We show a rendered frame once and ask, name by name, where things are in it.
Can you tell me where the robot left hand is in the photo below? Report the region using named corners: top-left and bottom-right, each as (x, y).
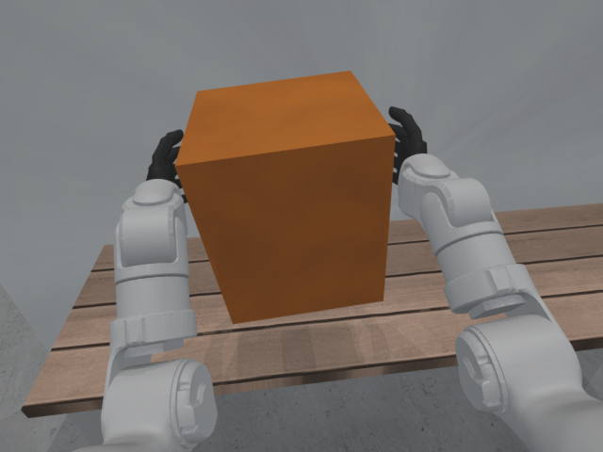
top-left (146, 130), bottom-right (187, 203)

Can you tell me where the robot right upper arm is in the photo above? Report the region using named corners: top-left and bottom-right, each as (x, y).
top-left (455, 313), bottom-right (603, 452)

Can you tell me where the robot left upper arm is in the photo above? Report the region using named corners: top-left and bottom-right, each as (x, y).
top-left (73, 358), bottom-right (218, 452)

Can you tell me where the robot right hand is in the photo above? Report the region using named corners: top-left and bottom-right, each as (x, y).
top-left (388, 106), bottom-right (427, 185)

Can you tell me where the robot right forearm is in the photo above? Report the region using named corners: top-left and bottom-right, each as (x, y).
top-left (398, 153), bottom-right (582, 385)

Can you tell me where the robot left forearm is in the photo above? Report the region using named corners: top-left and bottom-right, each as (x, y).
top-left (101, 179), bottom-right (197, 438)

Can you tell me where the carton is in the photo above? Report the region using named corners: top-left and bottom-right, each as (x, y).
top-left (174, 71), bottom-right (396, 324)

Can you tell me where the table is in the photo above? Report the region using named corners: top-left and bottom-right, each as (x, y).
top-left (21, 203), bottom-right (603, 446)

